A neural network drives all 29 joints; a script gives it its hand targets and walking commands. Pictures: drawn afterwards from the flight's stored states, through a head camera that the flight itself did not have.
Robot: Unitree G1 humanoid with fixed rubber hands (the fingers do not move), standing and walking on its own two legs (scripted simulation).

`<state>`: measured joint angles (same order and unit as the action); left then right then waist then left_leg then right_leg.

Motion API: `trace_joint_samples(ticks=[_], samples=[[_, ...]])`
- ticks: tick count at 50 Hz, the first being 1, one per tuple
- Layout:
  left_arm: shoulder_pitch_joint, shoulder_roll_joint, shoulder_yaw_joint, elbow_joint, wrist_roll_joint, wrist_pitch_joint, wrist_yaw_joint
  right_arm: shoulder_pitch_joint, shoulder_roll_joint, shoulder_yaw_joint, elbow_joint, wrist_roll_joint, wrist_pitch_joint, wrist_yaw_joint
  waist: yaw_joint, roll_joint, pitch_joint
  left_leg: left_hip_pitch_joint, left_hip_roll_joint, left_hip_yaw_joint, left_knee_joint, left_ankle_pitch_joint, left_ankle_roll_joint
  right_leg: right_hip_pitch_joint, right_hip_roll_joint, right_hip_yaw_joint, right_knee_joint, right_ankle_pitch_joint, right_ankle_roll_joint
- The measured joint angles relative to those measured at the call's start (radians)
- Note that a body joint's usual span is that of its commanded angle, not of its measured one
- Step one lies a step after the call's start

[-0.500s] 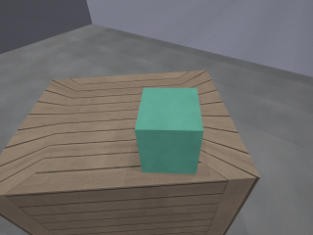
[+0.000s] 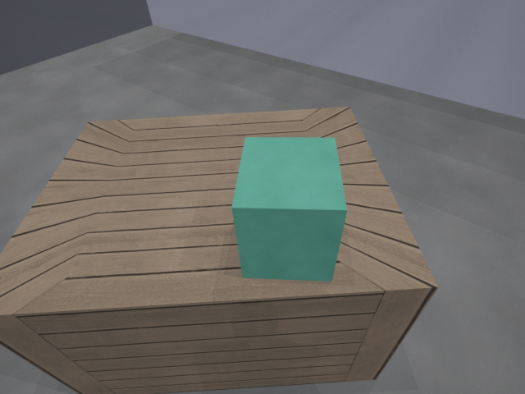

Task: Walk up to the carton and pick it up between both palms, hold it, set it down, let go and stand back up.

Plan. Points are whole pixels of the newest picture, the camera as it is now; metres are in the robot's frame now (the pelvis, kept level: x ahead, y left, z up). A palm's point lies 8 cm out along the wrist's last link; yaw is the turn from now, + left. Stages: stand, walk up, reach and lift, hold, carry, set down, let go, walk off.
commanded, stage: stand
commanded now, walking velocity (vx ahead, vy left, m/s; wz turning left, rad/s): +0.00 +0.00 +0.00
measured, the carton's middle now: (288, 208) +0.52 -0.02 -0.03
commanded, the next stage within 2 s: none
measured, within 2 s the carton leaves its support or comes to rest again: neither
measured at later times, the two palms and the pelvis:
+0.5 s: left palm out of the picture -0.04 +0.20 -0.15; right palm out of the picture -0.04 -0.18 -0.15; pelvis +0.00 +0.01 +0.00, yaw +0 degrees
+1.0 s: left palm out of the picture -0.05 +0.20 -0.15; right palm out of the picture -0.04 -0.17 -0.15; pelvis +0.01 +0.02 +0.00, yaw -1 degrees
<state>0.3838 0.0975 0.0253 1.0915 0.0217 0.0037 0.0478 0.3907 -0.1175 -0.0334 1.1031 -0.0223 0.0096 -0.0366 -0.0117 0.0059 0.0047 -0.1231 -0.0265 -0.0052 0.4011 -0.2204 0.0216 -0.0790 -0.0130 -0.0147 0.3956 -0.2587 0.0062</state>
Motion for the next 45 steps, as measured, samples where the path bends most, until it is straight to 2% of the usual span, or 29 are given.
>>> trace_joint_samples(ticks=[4, 18, 45], samples=[[-0.004, -0.019, -0.005, 0.019, -0.006, -0.005, -0.001, -0.009, 0.015, 0.008, 0.022, 0.001, 0.0, -0.001, 0.007, 0.002, 0.006, 0.0, -0.003, 0.004, 0.0, 0.0, 0.004, -0.003, -0.003, 0.005, 0.004, 0.0, 0.003], [-0.013, -0.038, -0.014, 0.08, -0.007, -0.011, 0.006, -0.045, 0.019, 0.015, 0.064, 0.007, -0.01, -0.008, 0.003, 0.003, 0.029, -0.013, -0.01, 0.007, 0.011, -0.005, 0.01, -0.018, -0.01, 0.01, 0.018, -0.007, 0.01], [-0.032, -0.046, -0.021, 0.105, -0.005, -0.007, 0.006, -0.063, 0.04, 0.035, 0.091, 0.011, -0.013, -0.007, 0.005, -0.005, 0.053, -0.005, -0.025, 0.017, 0.014, -0.021, 0.026, -0.014, -0.025, 0.023, 0.026, -0.023, 0.027]])
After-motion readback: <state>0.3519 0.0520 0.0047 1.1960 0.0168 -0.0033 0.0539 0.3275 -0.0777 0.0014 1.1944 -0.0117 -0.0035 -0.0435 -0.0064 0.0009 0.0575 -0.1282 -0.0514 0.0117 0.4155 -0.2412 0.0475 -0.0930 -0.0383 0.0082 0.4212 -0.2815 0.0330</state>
